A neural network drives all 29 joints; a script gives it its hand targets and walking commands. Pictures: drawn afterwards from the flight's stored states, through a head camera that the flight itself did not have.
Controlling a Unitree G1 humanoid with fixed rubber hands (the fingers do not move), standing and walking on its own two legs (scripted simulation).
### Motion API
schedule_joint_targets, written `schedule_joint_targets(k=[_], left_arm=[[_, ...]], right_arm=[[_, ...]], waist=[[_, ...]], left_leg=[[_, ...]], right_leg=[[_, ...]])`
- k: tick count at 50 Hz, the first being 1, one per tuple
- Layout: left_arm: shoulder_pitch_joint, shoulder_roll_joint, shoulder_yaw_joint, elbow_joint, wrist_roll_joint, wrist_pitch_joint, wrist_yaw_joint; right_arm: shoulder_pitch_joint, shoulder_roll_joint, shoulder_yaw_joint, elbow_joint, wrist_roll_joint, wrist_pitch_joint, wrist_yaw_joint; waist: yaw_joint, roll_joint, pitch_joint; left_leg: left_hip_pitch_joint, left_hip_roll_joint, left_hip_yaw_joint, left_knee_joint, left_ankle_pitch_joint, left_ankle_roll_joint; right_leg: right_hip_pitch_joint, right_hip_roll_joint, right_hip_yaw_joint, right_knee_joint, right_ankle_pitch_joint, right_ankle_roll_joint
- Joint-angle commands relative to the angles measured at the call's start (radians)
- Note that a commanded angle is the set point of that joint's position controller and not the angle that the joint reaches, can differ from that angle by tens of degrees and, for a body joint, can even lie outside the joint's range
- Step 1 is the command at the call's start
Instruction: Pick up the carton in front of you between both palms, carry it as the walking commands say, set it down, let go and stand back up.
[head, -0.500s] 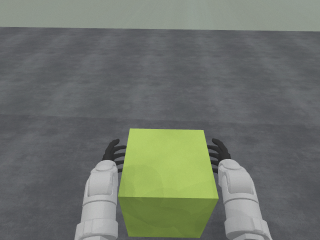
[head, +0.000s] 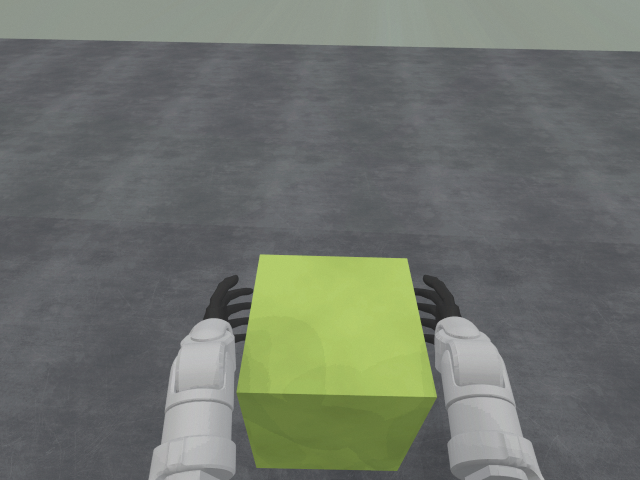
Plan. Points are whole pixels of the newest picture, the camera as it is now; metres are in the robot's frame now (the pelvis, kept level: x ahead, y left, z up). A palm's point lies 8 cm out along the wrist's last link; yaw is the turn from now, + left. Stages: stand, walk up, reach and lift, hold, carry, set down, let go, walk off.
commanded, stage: set down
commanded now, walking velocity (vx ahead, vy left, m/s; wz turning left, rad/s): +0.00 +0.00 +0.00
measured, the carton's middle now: (330, 365) +0.29 +0.00 -0.04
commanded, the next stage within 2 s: none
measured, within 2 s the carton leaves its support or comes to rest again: neither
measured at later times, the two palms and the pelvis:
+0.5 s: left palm (237, 371) +0.34 +0.16 -0.15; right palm (409, 367) +0.34 -0.14 -0.15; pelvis -0.03 +0.00 -0.08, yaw +0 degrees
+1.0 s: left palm (247, 386) +0.38 +0.17 -0.29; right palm (392, 382) +0.38 -0.13 -0.29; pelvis -0.07 +0.01 -0.21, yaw -1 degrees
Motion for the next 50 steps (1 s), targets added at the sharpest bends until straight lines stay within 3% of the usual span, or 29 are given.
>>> schedule_joint_targets(k=[1, 2, 3, 4, 6, 8, 10, 11, 14, 20, 21, 22, 23, 24, 25, 26, 27, 28, 30, 31, 33, 34, 37, 38, 42, 44, 45, 48, 50], left_arm=[[-0.557, -0.885, -0.436, 0.051, -0.209, -0.078, -0.248], [-0.545, -0.871, -0.379, 0.111, -0.180, -0.097, -0.249], [-0.562, -0.864, -0.355, 0.138, -0.165, -0.121, -0.244], [-0.562, -0.840, -0.315, 0.197, -0.129, -0.143, -0.243], [-0.633, -0.815, -0.268, 0.208, -0.101, -0.202, -0.229], [-0.595, -0.764, -0.191, 0.288, -0.050, -0.251, -0.213], [-0.607, -0.689, -0.141, 0.296, -0.005, -0.314, -0.203], [-0.591, -0.659, -0.118, 0.304, 0.018, -0.347, -0.196], [-0.589, -0.682, -0.174, 0.309, -0.013, -0.439, -0.183], [-0.701, -0.814, -0.390, 0.282, -0.132, -0.581, -0.184], [-0.722, -0.800, -0.413, 0.258, -0.135, -0.596, -0.181], [-0.736, -0.832, -0.459, 0.243, -0.166, -0.598, -0.174], [-0.764, -0.808, -0.485, 0.196, -0.181, -0.599, -0.173], [-0.758, -0.840, -0.507, 0.222, -0.197, -0.590, -0.171], [-0.807, -0.821, -0.514, 0.182, -0.208, -0.586, -0.169], [-0.782, -0.831, -0.515, 0.202, -0.203, -0.575, -0.171], [-0.791, -0.815, -0.515, 0.198, -0.198, -0.562, -0.171], [-0.753, -0.834, -0.507, 0.235, -0.200, -0.543, -0.175], [-0.777, -0.811, -0.415, 0.319, -0.163, -0.510, -0.185], [-0.791, -0.828, -0.380, 0.350, -0.143, -0.498, -0.193], [-0.865, -0.801, -0.353, 0.350, -0.141, -0.475, -0.197], [-0.905, -0.810, -0.343, 0.356, -0.130, -0.474, -0.195], [-0.970, -0.817, -0.337, 0.379, -0.155, -0.470, -0.184], [-0.967, -0.823, -0.336, 0.380, -0.153, -0.468, -0.181], [-1.042, -0.814, -0.321, 0.388, -0.156, -0.471, -0.158], [-1.052, -0.841, -0.343, 0.413, -0.176, -0.472, -0.149], [-1.101, -0.799, -0.340, 0.387, -0.180, -0.477, -0.150], [-1.092, -0.794, -0.356, 0.386, -0.192, -0.479, -0.144], [-1.138, -0.780, -0.354, 0.397, -0.197, -0.479, -0.139]], right_arm=[[-0.522, 0.947, 0.419, 0.064, 0.199, -0.065, 0.240], [-0.543, 0.947, 0.404, 0.105, 0.196, -0.081, 0.238], [-0.570, 0.922, 0.367, 0.119, 0.166, -0.112, 0.235], [-0.593, 0.922, 0.330, 0.171, 0.155, -0.131, 0.224], [-0.586, 0.867, 0.246, 0.222, 0.092, -0.191, 0.208], [-0.575, 0.813, 0.191, 0.270, 0.047, -0.241, 0.184], [-0.578, 0.755, 0.135, 0.291, 0.005, -0.302, 0.162], [-0.612, 0.737, 0.134, 0.273, 0.004, -0.337, 0.153], [-0.592, 0.727, 0.169, 0.291, 0.013, -0.433, 0.145], [-0.700, 0.851, 0.402, 0.224, 0.130, -0.583, 0.136], [-0.705, 0.855, 0.434, 0.217, 0.138, -0.588, 0.137], [-0.757, 0.856, 0.471, 0.187, 0.163, -0.594, 0.138], [-0.767, 0.871, 0.517, 0.176, 0.181, -0.589, 0.132], [-0.785, 0.849, 0.531, 0.160, 0.192, -0.593, 0.126], [-0.769, 0.861, 0.506, 0.188, 0.182, -0.579, 0.127], [-0.795, 0.871, 0.526, 0.178, 0.194, -0.568, 0.131], [-0.772, 0.901, 0.510, 0.190, 0.182, -0.550, 0.132], [-0.745, 0.909, 0.508, 0.220, 0.182, -0.536, 0.137], [-0.802, 0.886, 0.459, 0.268, 0.175, -0.499, 0.147], [-0.852, 0.887, 0.444, 0.263, 0.161, -0.488, 0.152], [-0.871, 0.866, 0.376, 0.328, 0.135, -0.460, 0.159], [-0.904, 0.868, 0.361, 0.334, 0.135, -0.459, 0.157], [-0.954, 0.842, 0.319, 0.362, 0.123, -0.460, 0.156], [-0.953, 0.830, 0.307, 0.363, 0.126, -0.465, 0.159], [-1.046, 0.831, 0.319, 0.380, 0.151, -0.471, 0.160], [-1.076, 0.819, 0.325, 0.366, 0.155, -0.478, 0.153], [-1.084, 0.835, 0.315, 0.400, 0.158, -0.469, 0.150], [-1.128, 0.833, 0.365, 0.366, 0.206, -0.475, 0.134], [-1.114, 0.830, 0.340, 0.406, 0.194, -0.470, 0.131]], waist=[[-0.015, 0.005, -0.166], [0.029, 0.003, -0.144], [0.012, -0.015, -0.139], [0.022, 0.005, -0.125], [-0.012, -0.003, -0.137], [0.004, -0.006, -0.138], [-0.006, -0.007, -0.157], [0.031, 0.012, -0.201], [0.012, 0.027, -0.352], [-0.004, 0.025, -0.825], [0.010, 0.023, -0.893], [-0.003, 0.015, -0.972], [0.024, -0.002, -1.061], [-0.001, 0.042, -1.081], [-0.004, 0.030, -1.094], [0.019, 0.021, -1.110], [0.016, 0.011, -1.093], [0.013, 0.024, -1.047], [0.018, -0.002, -0.921], [0.049, -0.007, -0.901], [0.009, -0.017, -0.828], [0.024, 0.013, -0.847], [-0.013, 0.016, -0.924], [-0.011, 0.058, -0.934], [0.031, 0.060, -0.987], [-0.014, 0.049, -1.065], [-0.003, 0.011, -1.050], [0.053, 0.026, -1.138], [0.021, 0.027, -1.108]], left_leg=[[0.033, -0.061, 0.002, -0.020, 0.097, 0.012], [-0.010, -0.066, 0.008, -0.011, 0.079, 0.019], [-0.032, -0.064, 0.000, 0.000, 0.044, 0.020], [-0.065, -0.072, 0.008, 0.025, 0.050, 0.024], [-0.121, -0.071, 0.004, 0.068, 0.059, 0.022], [-0.179, -0.073, 0.005, 0.112, 0.057, 0.024], [-0.264, -0.079, 0.011, 0.172, 0.090, 0.019], [-0.294, -0.090, 0.020, 0.188, 0.106, 0.019], [-0.354, -0.096, 0.011, 0.270, 0.240, -0.003], [-0.449, -0.112, 0.009, 0.476, 0.431, -0.023], [-0.497, -0.113, 0.012, 0.513, 0.451, -0.023], [-0.488, -0.114, 0.013, 0.530, 0.457, -0.029], [-0.489, -0.116, 0.017, 0.573, 0.484, -0.026], [-0.538, -0.120, 0.026, 0.595, 0.460, -0.038], [-0.582, -0.123, 0.029, 0.609, 0.426, -0.042], [-0.600, -0.124, 0.037, 0.629, 0.399, -0.040], [-0.649, -0.128, 0.048, 0.634, 0.335, -0.043], [-0.697, -0.131, 0.052, 0.646, 0.313, -0.044], [-0.790, -0.121, 0.049, 0.654, 0.124, -0.023], [-0.853, -0.131, 0.063, 0.656, 0.067, -0.020], [-0.909, -0.124, 0.056, 0.678, -0.035, -0.018], [-0.928, -0.124, 0.067, 0.697, -0.050, -0.019], [-0.944, -0.127, 0.056, 0.759, 0.000, -0.030], [-0.954, -0.130, 0.062, 0.770, -0.008, -0.034], [-1.025, -0.135, 0.072, 0.847, -0.022, -0.046], [-1.032, -0.136, 0.070, 0.900, -0.014, -0.044], [-1.051, -0.133, 0.067, 0.913, -0.006, -0.041], [-1.109, -0.145, 0.099, 0.974, 0.033, -0.047], [-1.133, -0.142, 0.092, 1.004, -0.016, -0.046]], right_leg=[[-0.066, 0.058, 0.001, -0.042, 0.107, -0.020], [-0.076, 0.051, -0.001, -0.032, 0.088, -0.013], [-0.097, 0.064, -0.007, -0.011, 0.047, -0.015], [-0.128, 0.054, 0.000, -0.001, 0.052, -0.013], [-0.190, 0.061, 0.002, 0.050, 0.082, -0.019], [-0.250, 0.062, -0.001, 0.091, 0.076, -0.021], [-0.339, 0.078, -0.019, 0.154, 0.102, -0.012], [-0.350, 0.087, -0.017, 0.180, 0.123, 0.001], [-0.405, 0.100, -0.023, 0.271, 0.240, 0.004], [-0.556, 0.130, -0.033, 0.461, 0.390, 0.019], [-0.569, 0.126, -0.029, 0.503, 0.432, 0.021], [-0.584, 0.132, -0.042, 0.525, 0.418, 0.031], [-0.615, 0.129, -0.033, 0.546, 0.428, 0.036], [-0.641, 0.131, -0.045, 0.578, 0.424, 0.034], [-0.667, 0.130, -0.046, 0.593, 0.394, 0.033], [-0.713, 0.135, -0.053, 0.612, 0.354, 0.040], [-0.748, 0.140, -0.062, 0.624, 0.304, 0.042], [-0.774, 0.137, -0.057, 0.625, 0.287, 0.038], [-0.895, 0.136, -0.064, 0.635, 0.091, 0.043], [-0.926, 0.135, -0.065, 0.640, 0.040, 0.045], [-1.025, 0.139, -0.087, 0.667, -0.070, 0.034], [-1.048, 0.145, -0.073, 0.685, -0.082, 0.027], [-1.150, 0.151, -0.106, 0.770, -0.048, 0.026], [-1.178, 0.150, -0.101, 0.787, -0.061, 0.013], [-1.280, 0.164, -0.108, 0.878, -0.094, 0.016], [-1.284, 0.164, -0.123, 0.914, -0.078, 0.023], [-1.320, 0.167, -0.126, 0.929, -0.082, 0.027], [-1.294, 0.169, -0.115, 0.978, -0.035, 0.038], [-1.355, 0.172, -0.125, 1.011, -0.083, 0.035]])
